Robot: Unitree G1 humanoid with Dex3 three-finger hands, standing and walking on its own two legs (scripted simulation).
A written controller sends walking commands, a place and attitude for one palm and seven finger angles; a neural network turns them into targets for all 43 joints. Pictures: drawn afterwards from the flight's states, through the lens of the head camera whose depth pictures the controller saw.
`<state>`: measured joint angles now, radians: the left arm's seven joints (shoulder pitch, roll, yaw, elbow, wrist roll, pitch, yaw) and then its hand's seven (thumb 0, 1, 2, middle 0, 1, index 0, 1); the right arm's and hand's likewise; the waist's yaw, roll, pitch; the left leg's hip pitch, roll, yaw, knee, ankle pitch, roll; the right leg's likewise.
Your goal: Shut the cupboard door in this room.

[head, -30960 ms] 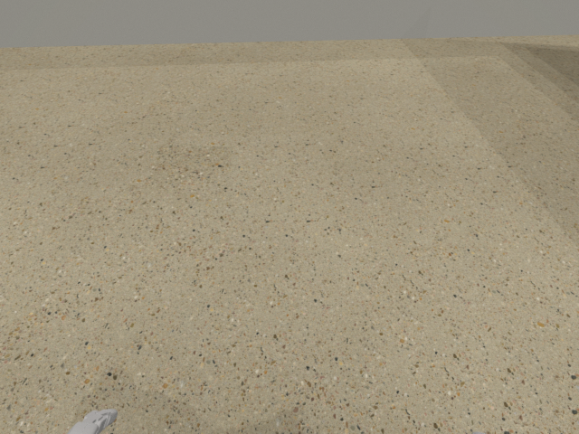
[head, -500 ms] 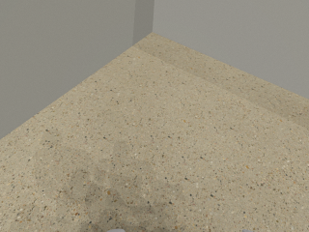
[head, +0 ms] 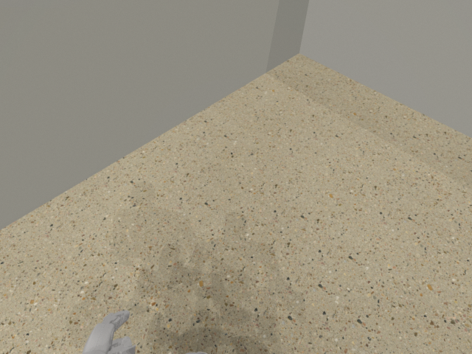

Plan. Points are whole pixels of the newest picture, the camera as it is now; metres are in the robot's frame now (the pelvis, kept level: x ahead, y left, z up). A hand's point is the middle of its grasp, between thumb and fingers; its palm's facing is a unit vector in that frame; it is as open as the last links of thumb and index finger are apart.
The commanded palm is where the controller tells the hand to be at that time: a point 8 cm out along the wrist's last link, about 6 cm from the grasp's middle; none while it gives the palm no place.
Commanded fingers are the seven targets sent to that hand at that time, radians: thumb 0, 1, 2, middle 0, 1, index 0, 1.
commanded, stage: walk to a spot facing it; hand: left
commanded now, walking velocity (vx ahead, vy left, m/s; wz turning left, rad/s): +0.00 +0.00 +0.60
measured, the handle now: out of the picture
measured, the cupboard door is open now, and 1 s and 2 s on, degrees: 86 86 86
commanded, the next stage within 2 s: none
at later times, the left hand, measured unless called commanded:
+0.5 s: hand out of the picture -0.06 +0.25 -0.19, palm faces +0.35 -0.90 -0.25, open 7.4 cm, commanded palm none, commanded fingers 0.00 0.90 0.90 -0.20 -0.30 -0.20 -0.30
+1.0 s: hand out of the picture +0.01 +0.26 -0.14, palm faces +0.54 -0.80 -0.28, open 7.4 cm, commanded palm none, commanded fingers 0.00 0.90 0.90 -0.20 -0.30 -0.20 -0.30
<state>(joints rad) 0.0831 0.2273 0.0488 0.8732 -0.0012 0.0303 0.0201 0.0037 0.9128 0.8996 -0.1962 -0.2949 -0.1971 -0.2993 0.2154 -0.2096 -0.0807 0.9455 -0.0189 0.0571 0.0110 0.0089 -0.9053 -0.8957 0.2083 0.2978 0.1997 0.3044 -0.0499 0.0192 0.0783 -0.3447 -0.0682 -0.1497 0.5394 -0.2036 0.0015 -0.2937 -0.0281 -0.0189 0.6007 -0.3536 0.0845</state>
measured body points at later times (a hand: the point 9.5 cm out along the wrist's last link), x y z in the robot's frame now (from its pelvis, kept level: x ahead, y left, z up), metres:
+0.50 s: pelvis -0.03 +0.03 -0.01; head +0.02 +0.08 +0.44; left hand -0.08 +0.30 -0.17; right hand +0.17 -0.19 -0.13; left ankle -0.08 +0.12 -0.73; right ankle -0.01 -0.12 -0.70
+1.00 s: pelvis -0.01 +0.00 +0.00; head +0.04 +0.02 +0.44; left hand -0.02 +0.30 -0.12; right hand +0.17 -0.19 -0.16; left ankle -0.08 +0.12 -0.73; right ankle +0.07 -0.09 -0.74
